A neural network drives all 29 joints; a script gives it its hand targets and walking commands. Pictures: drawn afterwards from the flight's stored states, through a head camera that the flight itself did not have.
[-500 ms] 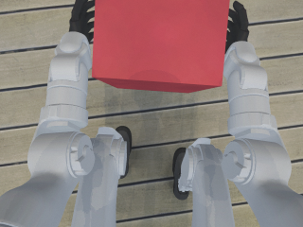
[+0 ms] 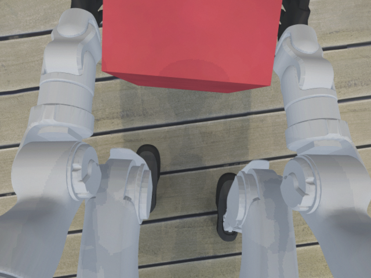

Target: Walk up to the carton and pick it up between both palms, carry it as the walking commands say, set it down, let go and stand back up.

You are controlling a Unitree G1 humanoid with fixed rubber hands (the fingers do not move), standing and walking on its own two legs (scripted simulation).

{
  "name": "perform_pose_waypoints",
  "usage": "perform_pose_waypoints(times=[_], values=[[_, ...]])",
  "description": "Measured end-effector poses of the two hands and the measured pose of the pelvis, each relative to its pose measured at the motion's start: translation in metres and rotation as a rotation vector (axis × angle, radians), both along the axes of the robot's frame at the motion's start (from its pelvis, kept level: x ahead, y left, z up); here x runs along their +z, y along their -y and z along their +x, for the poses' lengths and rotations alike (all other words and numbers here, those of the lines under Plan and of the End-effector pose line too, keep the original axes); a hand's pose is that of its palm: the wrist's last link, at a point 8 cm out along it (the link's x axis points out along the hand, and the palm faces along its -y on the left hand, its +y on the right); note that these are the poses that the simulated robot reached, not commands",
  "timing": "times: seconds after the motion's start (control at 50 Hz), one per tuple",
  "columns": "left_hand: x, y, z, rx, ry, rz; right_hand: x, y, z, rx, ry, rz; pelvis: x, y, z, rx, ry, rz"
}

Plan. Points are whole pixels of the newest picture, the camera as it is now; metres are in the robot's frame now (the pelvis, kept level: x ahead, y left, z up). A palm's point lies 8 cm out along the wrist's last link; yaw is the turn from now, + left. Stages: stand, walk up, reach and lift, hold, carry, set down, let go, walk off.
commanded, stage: set down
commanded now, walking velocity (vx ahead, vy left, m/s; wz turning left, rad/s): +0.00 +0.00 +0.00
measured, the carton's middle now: (189, 29) +0.55 +0.07 -0.22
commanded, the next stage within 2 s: none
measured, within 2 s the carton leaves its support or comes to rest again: rests again in 0.44 s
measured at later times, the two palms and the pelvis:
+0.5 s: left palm (91, 18) +0.52 +0.23 -0.16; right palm (282, 34) +0.55 -0.10 -0.17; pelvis -0.01 +0.00 -0.02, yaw +0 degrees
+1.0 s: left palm (92, 21) +0.52 +0.23 -0.17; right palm (282, 34) +0.55 -0.10 -0.17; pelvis -0.01 +0.00 -0.02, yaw -1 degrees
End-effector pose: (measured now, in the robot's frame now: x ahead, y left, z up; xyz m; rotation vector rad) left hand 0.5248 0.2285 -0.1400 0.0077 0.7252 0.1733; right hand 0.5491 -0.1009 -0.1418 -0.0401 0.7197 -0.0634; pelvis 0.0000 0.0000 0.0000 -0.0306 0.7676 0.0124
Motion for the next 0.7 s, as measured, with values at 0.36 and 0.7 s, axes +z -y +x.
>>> perform_pose_waypoints(times=[0.36, 0.7], values=[[-0.015, -0.002, -0.004, -0.006, -0.020, 0.003, -0.013, -0.002, -0.002, 0.017, -0.019, -0.021, -0.010, 0.001, -0.009, -0.004, 0.041, -0.003], [-0.028, -0.003, 0.000, -0.013, -0.025, 0.001, -0.027, -0.002, -0.002, 0.016, -0.023, -0.010, -0.018, -0.001, -0.008, -0.006, 0.064, -0.002]])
